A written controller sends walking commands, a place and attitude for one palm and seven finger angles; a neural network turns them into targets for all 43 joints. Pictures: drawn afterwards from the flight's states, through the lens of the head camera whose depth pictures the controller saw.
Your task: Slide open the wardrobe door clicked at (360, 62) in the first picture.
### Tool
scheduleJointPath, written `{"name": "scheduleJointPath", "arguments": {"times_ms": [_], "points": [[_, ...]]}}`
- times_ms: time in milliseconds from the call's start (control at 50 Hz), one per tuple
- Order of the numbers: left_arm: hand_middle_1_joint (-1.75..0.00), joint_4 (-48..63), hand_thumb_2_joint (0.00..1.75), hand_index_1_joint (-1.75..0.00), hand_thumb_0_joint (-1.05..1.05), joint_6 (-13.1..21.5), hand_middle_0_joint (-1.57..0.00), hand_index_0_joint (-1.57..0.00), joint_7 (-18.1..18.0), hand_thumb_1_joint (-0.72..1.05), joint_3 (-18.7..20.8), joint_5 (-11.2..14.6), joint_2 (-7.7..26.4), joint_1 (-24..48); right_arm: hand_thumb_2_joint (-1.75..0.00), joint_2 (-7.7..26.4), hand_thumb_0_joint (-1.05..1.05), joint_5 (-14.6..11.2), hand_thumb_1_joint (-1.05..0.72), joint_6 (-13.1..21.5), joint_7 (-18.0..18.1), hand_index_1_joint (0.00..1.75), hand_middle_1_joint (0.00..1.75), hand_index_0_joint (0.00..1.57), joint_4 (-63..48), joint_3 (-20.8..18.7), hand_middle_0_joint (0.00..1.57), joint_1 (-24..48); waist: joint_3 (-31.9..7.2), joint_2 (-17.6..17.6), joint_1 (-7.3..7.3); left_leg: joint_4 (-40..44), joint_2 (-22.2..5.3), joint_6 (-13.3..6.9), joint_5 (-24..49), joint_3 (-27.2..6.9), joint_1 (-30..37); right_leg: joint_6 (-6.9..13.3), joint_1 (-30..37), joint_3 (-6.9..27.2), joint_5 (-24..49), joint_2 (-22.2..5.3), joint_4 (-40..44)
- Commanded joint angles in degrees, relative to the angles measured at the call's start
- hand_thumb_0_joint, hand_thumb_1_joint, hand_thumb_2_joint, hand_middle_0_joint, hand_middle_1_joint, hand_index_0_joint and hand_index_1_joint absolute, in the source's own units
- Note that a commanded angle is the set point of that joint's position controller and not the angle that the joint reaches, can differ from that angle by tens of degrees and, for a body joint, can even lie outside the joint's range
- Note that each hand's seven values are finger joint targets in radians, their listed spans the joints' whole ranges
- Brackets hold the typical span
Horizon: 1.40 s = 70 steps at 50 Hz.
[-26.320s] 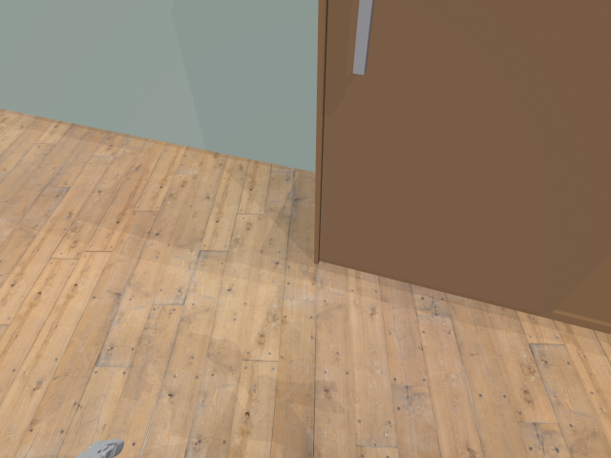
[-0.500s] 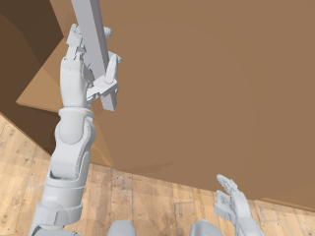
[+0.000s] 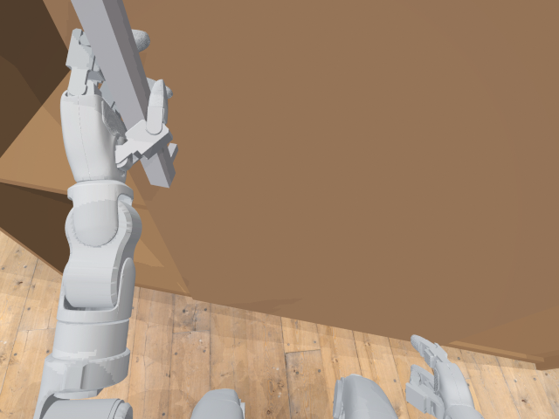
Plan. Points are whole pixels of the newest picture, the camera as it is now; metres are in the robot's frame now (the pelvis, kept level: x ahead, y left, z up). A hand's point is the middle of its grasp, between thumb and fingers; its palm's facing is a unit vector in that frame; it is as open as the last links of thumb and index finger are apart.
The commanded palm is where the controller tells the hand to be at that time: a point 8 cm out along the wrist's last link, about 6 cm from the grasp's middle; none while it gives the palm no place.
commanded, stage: stop walking and hold the door there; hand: left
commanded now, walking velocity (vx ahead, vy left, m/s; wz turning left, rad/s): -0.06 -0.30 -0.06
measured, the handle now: (139, 78) +0.39 +0.24 +0.22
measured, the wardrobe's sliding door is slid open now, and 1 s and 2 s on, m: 0.46 0.45 0.45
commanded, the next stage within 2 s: none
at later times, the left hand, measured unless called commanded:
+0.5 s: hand (153, 121) +0.36 +0.22 +0.20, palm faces +0.50 -0.82 -0.27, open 6.4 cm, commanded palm +0.32 +0.25 +0.16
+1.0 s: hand (155, 123) +0.36 +0.21 +0.20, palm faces +0.42 -0.88 -0.22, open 6.0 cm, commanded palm +0.32 +0.26 +0.16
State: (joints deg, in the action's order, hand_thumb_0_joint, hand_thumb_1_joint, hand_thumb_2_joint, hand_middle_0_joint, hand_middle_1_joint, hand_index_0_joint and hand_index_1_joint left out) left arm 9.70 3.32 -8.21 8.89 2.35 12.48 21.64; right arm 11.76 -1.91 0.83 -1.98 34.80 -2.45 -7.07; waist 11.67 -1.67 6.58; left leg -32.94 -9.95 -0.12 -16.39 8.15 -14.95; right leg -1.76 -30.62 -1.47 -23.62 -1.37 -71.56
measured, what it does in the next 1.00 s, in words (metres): steps on the spot: right foot, then left foot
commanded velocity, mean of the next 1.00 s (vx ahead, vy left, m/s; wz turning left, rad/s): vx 0.04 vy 0.07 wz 0.00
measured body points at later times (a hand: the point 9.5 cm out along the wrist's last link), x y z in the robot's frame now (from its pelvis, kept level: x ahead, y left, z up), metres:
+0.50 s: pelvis -0.02 -0.07 -0.01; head -0.02 -0.11 +0.44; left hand +0.32 +0.26 +0.21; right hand +0.10 -0.38 -0.11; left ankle +0.00 +0.05 -0.69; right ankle +0.03 -0.20 -0.74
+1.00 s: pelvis -0.06 -0.05 -0.01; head -0.08 -0.06 +0.44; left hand +0.33 +0.26 +0.21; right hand -0.02 -0.32 -0.13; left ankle +0.01 +0.06 -0.74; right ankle -0.05 -0.17 -0.74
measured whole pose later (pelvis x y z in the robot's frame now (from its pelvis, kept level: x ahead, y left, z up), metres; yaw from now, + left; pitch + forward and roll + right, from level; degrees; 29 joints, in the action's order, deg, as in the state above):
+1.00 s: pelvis -0.06 -0.05 -0.01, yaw -10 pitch -2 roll +0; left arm -34.0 8.9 -6.1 25.3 2.6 31.4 24.7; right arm 14.9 -2.8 1.3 5.2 43.1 0.8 -17.0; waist -0.2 -2.7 -1.6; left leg -31.4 -3.4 0.1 -12.4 5.1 -16.8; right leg 0.1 -15.3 -2.4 -13.9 -0.7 -30.9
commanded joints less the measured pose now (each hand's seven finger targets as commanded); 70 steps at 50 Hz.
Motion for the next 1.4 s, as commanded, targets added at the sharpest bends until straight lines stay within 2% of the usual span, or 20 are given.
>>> {"name": "scheduleJointPath", "arguments": {"times_ms": [0, 20, 40, 80, 160, 200, 220, 240, 280, 300, 380, 520, 540, 580, 620, 660, 740, 840, 980, 1380], "points": [[-1.40, 19.5, 0.90, -1.40, 0.00, 5.6, -0.45, -0.45, 6.2, 0.90, -16.3, 0.9, -3.0, 24.1, -0.90, 8.4, 0.00, -0.1, -0.90, 3.5, 0.2, 0.30, 0.30, 0.20, -9.7, -2.6, 0.20, 4.2, -28.1, -15.0, -7.44, 8.8, -11.7, -2.0, 43.2, -2.6, 22.6, -1.6, -2.7, -2.6, 4.5, -0.4, 3.4], [-1.40, -1.7, 0.90, -1.40, 0.00, 4.8, -0.45, -0.45, 2.5, 0.90, 16.9, -0.6, 27.8, 10.3, -0.90, 10.6, 0.00, 0.2, -0.90, 1.8, 2.1, 0.30, 0.30, 0.20, -5.4, -3.7, 0.20, 0.4, -30.0, -16.9, -6.09, 9.5, -11.3, -2.3, 46.4, -1.1, 24.1, -2.4, -3.8, -4.2, 3.9, 1.0, 3.7], [-1.40, 4.1, 0.90, -1.40, 0.00, 4.8, -0.45, -0.45, 4.1, 0.90, 5.8, 0.6, 16.7, 11.5, -0.90, 8.8, 0.00, 0.9, -0.90, 1.0, 2.0, 0.30, 0.30, 0.20, -7.7, -2.6, 0.20, 0.7, -29.2, -17.1, -6.35, 7.6, -11.5, -4.1, 46.6, -4.0, 23.5, -2.3, -3.1, -4.5, 2.8, 1.4, 8.4], [-1.40, 5.6, 0.90, -1.40, 0.00, 5.5, -0.45, -0.45, 4.6, 0.90, 5.1, 1.4, 16.1, 13.5, -0.90, 8.2, 0.00, 0.1, -0.90, 2.4, 2.5, 0.30, 0.30, 0.20, -8.2, -1.7, 0.20, 2.2, -27.3, -22.0, -7.05, 8.8, -11.0, -3.8, 45.8, -0.3, 22.4, -2.3, -0.2, -6.5, 3.4, 1.7, 16.6], [-1.40, -1.6, 0.90, -1.40, 0.00, 5.4, -0.45, -0.45, 3.1, 0.90, 12.5, 1.5, 24.1, 9.3, -0.90, 9.3, 0.00, -0.5, -0.90, 5.4, 3.6, 0.30, 0.30, 0.20, -7.9, -0.6, 0.20, 1.0, -24.6, -21.2, -6.87, 7.2, -10.0, -2.5, 38.5, 2.3, 18.2, -1.5, 9.4, -8.1, 4.8, 3.8, 32.7], [-1.40, -5.7, 0.90, -1.40, 0.00, 5.7, -0.45, -0.45, 2.6, 0.90, 15.9, 1.1, 27.8, 7.0, -0.90, 9.3, 0.00, -0.9, -0.90, 5.8, 3.9, 0.30, 0.30, 0.20, -7.7, 0.2, 0.20, 1.3, -24.6, -14.0, -5.39, -0.4, -7.2, -0.6, 24.2, 2.4, 12.1, -1.1, 19.8, -6.1, 17.3, 1.6, 46.8], [-1.40, -8.6, 0.90, -1.40, 0.00, 5.9, -0.45, -0.45, 2.2, 0.90, 18.4, 0.3, 31.2, 6.9, -0.90, 8.7, 0.00, -1.1, -0.90, 5.5, 4.2, 0.30, 0.30, 0.20, -7.0, 0.3, 0.20, 0.0, -25.0, -4.0, -6.04, -7.5, -2.3, 0.7, 12.8, 2.9, 8.1, 0.0, 23.6, -1.9, 29.3, -2.8, 51.3], [-1.40, -11.5, 0.90, -1.40, 0.00, 6.2, -0.45, -0.45, 1.8, 0.90, 20.8, -0.4, 35.3, 5.8, -0.90, 7.2, 0.00, -0.9, -0.90, 5.1, 5.0, 0.30, 0.30, 0.20, -7.9, 1.0, 0.20, 2.1, -24.6, 10.5, -5.99, -17.9, 4.5, 2.1, -13.2, 2.0, -7.3, 4.7, 31.2, 13.4, 52.7, -14.3, 49.1], [-1.40, -20.2, 0.90, -1.40, 0.00, 5.0, -0.45, -0.45, 1.0, 0.90, 27.6, -0.3, 40.5, 1.5, -0.90, 7.8, 0.00, -0.8, -0.90, 4.6, 5.8, 0.30, 0.30, 0.20, -5.9, 1.8, 0.20, 1.4, -23.8, 13.0, -5.02, -29.5, 6.8, 2.7, -19.3, -6.4, -14.7, 9.1, 30.8, 19.4, 64.0, -21.9, 48.2], [-1.40, -15.5, 0.90, -1.40, 0.00, 5.6, -0.45, -0.45, 0.8, 0.90, 26.3, 0.9, 38.1, 7.4, -0.90, 10.0, 0.00, -1.3, -0.90, 5.0, 5.4, 0.30, 0.30, 0.20, -6.0, 0.2, 0.20, 0.8, -28.1, 24.3, -5.15, -34.0, 8.2, 3.0, -18.0, -10.5, -15.6, 8.6, 34.1, 20.0, 61.8, -20.6, 46.4], [-1.40, -22.9, 0.90, -1.40, 0.00, 6.4, -0.45, -0.45, 0.2, 0.90, 28.0, 0.0, 37.1, 5.9, -0.90, 10.5, 0.00, -0.9, -0.90, 4.1, 6.6, 0.30, 0.30, 0.20, -3.7, 0.2, 0.20, 2.7, -26.5, 14.7, -5.82, -28.2, 8.1, 3.0, -9.8, -9.4, -10.5, 7.7, 27.6, 9.8, 49.7, -17.9, 46.3], [-1.40, -20.6, 0.90, -1.40, 0.00, 8.2, -0.45, -0.45, 0.4, 0.90, 21.1, -0.7, 33.3, 12.8, -0.90, 11.6, 0.00, 0.0, -0.90, 4.2, 6.9, 0.30, 0.30, 0.20, -2.2, -0.6, 0.20, -0.6, -23.1, 7.9, -6.47, 4.5, 9.0, 0.9, -0.6, -4.7, 5.8, 5.6, 14.3, 8.8, 6.7, -13.2, 52.9], [-1.40, -19.5, 0.90, -1.40, 0.00, 8.9, -0.45, -0.45, 0.5, 0.90, 19.9, -0.6, 32.6, 14.0, -0.90, 12.2, 0.00, 0.0, -0.90, 4.3, 6.9, 0.30, 0.30, 0.20, -2.2, -0.9, 0.20, -1.1, -22.5, 3.3, -6.72, 9.1, 7.6, 0.5, 1.7, -4.2, 8.4, 4.3, 12.8, 7.1, 3.1, -10.3, 51.0], [-1.40, -19.1, 0.90, -1.40, 0.00, 9.5, -0.45, -0.45, 0.6, 0.90, 19.0, -0.7, 32.4, 14.2, -0.90, 14.7, 0.00, -0.6, -0.90, 3.7, 7.0, 0.30, 0.30, 0.20, -3.1, -1.5, 0.20, -1.5, -20.1, -11.5, -5.31, 16.4, -4.0, -4.5, 1.3, -17.3, 4.3, 0.9, 11.7, 0.1, 2.0, -1.0, 39.9], [-1.40, -23.0, 0.90, -1.40, 0.00, 8.4, -0.45, -0.45, 1.0, 0.90, 15.7, -1.0, 29.2, 13.3, -0.90, 12.2, 0.00, -0.9, -0.90, 3.4, 6.9, 0.30, 0.30, 0.20, -3.6, -0.3, 0.20, -1.3, -17.6, -16.4, -6.48, 22.7, -7.9, -7.6, -12.8, -22.8, -7.4, 0.7, 15.4, -0.3, 0.4, 1.5, 27.7], [-1.40, -23.4, 0.90, -1.40, 0.00, 8.1, -0.45, -0.45, 0.4, 0.90, 19.1, -1.1, 34.9, 15.3, -0.90, 12.7, 0.00, -0.9, -0.90, 3.6, 7.5, 0.30, 0.30, 0.20, -2.8, -0.8, 0.20, -2.5, -17.0, -11.8, -5.88, 19.5, -6.9, -7.6, -9.3, -20.4, -6.3, 0.4, 15.4, 0.5, 2.3, 0.7, 28.1], [-1.40, -28.4, 0.90, -1.40, 0.00, 7.2, -0.45, -0.45, 0.9, 0.90, 18.1, -1.3, 33.8, 15.5, -0.90, 13.6, 0.00, -0.5, -0.90, 4.0, 7.6, 0.30, 0.30, 0.20, -1.5, -0.3, 0.20, -4.7, -19.1, -9.5, -6.29, 10.5, -2.5, -3.5, 2.2, -11.1, -2.4, 0.9, 21.2, -1.4, 6.5, 0.1, 45.5], [-1.40, -33.8, 0.90, -1.40, 0.00, 6.6, -0.45, -0.45, 0.7, 0.90, 21.5, -1.2, 38.7, 16.9, -0.90, 12.4, 0.00, -0.7, -0.90, 3.8, 7.6, 0.30, 0.30, 0.20, -0.6, -0.6, 0.20, -6.0, -21.0, 9.0, -6.89, -0.2, 5.9, 0.3, -2.6, -4.5, -3.2, 5.3, 18.9, 11.8, 9.0, -10.3, 52.2], [-1.40, -39.9, 0.90, -1.40, 0.00, 7.1, -0.45, -0.45, 1.8, 0.90, 18.3, -1.1, 35.1, 16.4, -0.90, 12.9, 0.00, -0.6, -0.90, 3.1, 8.1, 0.30, 0.30, 0.20, 0.1, 0.2, 0.20, -5.3, -17.3, 0.0, -6.85, 10.0, 0.6, -2.0, 0.5, -10.7, 1.7, 1.4, 12.0, 3.7, 3.7, -3.6, 48.9], [-1.40, -40.4, 0.90, -1.40, 0.00, 8.2, -0.45, -0.45, 2.2, 0.90, 15.6, -1.0, 32.5, 15.0, -0.90, 12.6, 0.00, -1.4, -0.90, 2.8, 8.1, 0.30, 0.30, 0.20, -1.2, -0.3, 0.20, -5.0, -19.8, 2.9, -6.81, 6.9, 2.2, -1.1, 6.3, -7.8, 3.2, 1.6, 12.6, 5.3, 10.1, -4.6, 50.0]]}}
